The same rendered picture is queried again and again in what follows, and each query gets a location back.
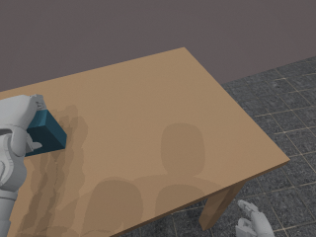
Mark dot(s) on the table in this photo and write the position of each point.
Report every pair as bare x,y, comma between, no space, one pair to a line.
144,138

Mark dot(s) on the sponge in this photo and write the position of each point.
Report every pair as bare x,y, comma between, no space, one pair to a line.
45,129

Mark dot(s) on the robot left hand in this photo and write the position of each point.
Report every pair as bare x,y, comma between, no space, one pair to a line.
19,111

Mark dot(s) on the robot right hand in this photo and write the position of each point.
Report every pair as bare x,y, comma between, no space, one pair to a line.
258,225

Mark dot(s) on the left robot forearm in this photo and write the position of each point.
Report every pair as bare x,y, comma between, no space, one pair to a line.
13,172

